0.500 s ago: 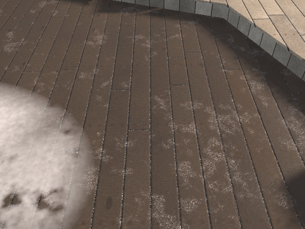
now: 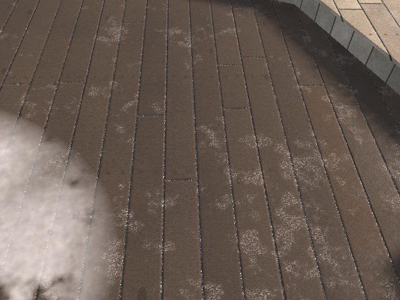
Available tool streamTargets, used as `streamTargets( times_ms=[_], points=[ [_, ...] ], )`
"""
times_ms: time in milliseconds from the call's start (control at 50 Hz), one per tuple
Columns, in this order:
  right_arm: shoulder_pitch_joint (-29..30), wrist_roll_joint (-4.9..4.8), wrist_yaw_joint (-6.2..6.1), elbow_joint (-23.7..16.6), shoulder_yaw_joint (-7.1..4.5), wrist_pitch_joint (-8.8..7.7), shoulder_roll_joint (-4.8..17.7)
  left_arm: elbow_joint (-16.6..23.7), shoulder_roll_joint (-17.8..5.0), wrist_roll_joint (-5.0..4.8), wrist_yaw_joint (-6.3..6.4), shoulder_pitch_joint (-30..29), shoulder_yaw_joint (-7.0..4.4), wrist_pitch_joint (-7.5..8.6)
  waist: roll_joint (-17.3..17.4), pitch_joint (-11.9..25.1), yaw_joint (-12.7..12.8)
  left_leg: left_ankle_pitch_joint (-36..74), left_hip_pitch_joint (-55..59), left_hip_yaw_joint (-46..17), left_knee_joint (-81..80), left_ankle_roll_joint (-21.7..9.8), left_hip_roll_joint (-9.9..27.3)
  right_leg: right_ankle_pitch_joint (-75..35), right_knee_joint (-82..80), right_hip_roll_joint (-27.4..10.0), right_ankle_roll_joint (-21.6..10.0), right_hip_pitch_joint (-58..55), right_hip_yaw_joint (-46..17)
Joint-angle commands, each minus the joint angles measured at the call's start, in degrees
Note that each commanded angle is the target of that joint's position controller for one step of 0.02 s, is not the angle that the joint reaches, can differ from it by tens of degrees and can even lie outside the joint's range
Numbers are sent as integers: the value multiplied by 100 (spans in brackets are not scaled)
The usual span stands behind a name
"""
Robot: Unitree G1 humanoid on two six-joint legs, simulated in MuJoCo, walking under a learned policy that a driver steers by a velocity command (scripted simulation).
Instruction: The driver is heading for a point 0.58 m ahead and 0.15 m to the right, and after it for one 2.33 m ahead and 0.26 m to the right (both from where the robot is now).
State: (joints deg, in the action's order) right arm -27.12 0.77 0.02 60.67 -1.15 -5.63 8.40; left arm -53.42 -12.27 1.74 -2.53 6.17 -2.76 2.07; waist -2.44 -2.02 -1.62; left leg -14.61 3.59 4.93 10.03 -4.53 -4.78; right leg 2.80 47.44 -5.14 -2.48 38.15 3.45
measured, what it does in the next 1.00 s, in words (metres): walks ahead: right foot, then left foot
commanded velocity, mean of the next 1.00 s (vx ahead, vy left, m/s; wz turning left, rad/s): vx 0.42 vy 0.00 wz -0.14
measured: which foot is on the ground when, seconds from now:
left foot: down 0.00-0.16, up 0.18-0.72, down 0.74-1.00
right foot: up 0.00-0.16, down 0.18-0.74, up 0.76-1.00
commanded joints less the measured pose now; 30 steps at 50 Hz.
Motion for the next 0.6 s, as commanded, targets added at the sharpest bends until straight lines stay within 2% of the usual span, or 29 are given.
streamTargets(
  times_ms=[20,60,100,120,140,160,180,200,220,240,260,280,300,320,360,400,460,520,600],
  points=[
    [-310,-2,-61,-101,-99,-78,766,540,-103,-44,0,-856,59,71,643,-572,-38,3217,-374,-541,-348,-504,1490,-356,-895,246,-54,-114,308],
    [-367,15,-95,-29,-104,-67,822,620,-164,-52,28,-971,57,86,659,-582,-14,3665,-42,-510,-237,-504,1607,-309,-1264,335,-213,-308,320],
    [-235,38,-123,-12,-119,-62,906,592,-269,-53,82,-730,13,123,692,-407,169,4895,279,-414,237,-464,1677,32,-1469,548,-429,-783,383],
    [-166,60,-143,-5,-140,-51,979,491,-352,-50,125,-373,-29,146,763,-191,332,5652,428,-378,723,-418,1698,306,-1495,702,-537,-1187,404],
    [-108,95,-151,0,-164,-16,1047,289,-484,-53,174,275,-99,179,781,163,590,6095,511,-342,1537,-374,1673,548,-1599,868,-650,-1797,406],
    [-10,70,-144,-18,-178,27,1096,-13,-599,-19,226,1196,-178,227,682,615,981,5702,155,-229,2693,-298,1533,329,-2012,878,-777,-2907,363],
    [-51,11,-108,-159,-125,32,925,-196,-999,130,290,2080,-300,257,285,1239,1229,3838,-1003,-102,4344,-248,1288,982,-2055,-161,-1043,-4344,-755],
    [-839,-207,-3,-231,-17,48,231,-192,-1465,210,272,2241,-420,237,-1040,1927,752,-1095,-3260,-52,6715,-6,92,1420,-2588,-1935,-2012,-5926,-3893],
    [-285,-83,-28,-249,-175,57,864,-146,-1200,-42,213,1763,-382,169,-140,1654,752,-1231,-3838,-857,7144,-126,194,1938,-3195,-1697,-1880,-5458,-4359],
    [302,-57,-21,-481,-207,27,920,-39,-908,-108,204,1100,-290,183,-22,705,522,-648,-4076,-857,6892,-167,533,1847,-3344,-1531,-1633,-4556,-3292],
    [553,-36,-13,-529,-201,-2,864,-28,-576,-83,182,845,-204,238,293,308,396,-308,-3868,-829,6545,-173,723,1176,-3548,-1306,-1456,-3833,-2709],
    [624,29,6,-506,-212,55,767,-94,-368,-76,193,782,-135,283,376,66,201,-159,-3550,-828,6231,-165,872,721,-3680,-979,-1183,-3288,-2141],
    [392,105,43,-482,-185,143,627,-197,-256,-87,223,853,-88,322,115,70,26,-136,-3220,-810,5989,-93,937,332,-3751,-879,-1122,-2953,-1814],
    [347,134,70,-440,-175,213,534,-286,-215,-87,232,1010,-65,373,106,52,-27,-142,-3092,-781,5851,-35,965,24,-3800,-791,-1096,-2830,-1625],
    [528,157,116,-507,-175,304,489,-400,-377,-110,248,1253,-83,455,100,-32,-89,-17,-3253,-652,5544,79,1025,-209,-3927,-661,-1085,-2761,-1300],
    [1084,164,146,-706,-187,357,581,-456,-516,-112,253,1466,-96,468,85,-211,-18,382,-3709,-519,5121,197,1138,-322,-4092,-590,-1055,-2844,-1084],
    [1864,111,167,-969,-174,363,629,-507,-491,-126,245,1782,-59,438,48,-334,171,985,-4134,-349,4281,326,1185,-696,-4169,-454,-942,-3140,-845],
    [2455,56,178,-1156,-119,337,552,-575,-478,-126,256,2076,-29,428,-31,-357,351,1419,-4058,-162,3372,353,1049,-1189,-4103,-371,-811,-3436,-627],
    [3090,56,161,-1392,-99,297,593,-727,-472,-79,305,2509,-2,394,-99,-427,571,1422,-4144,-66,2694,255,864,-1748,-3831,-534,-878,-4163,-730]
  ],
)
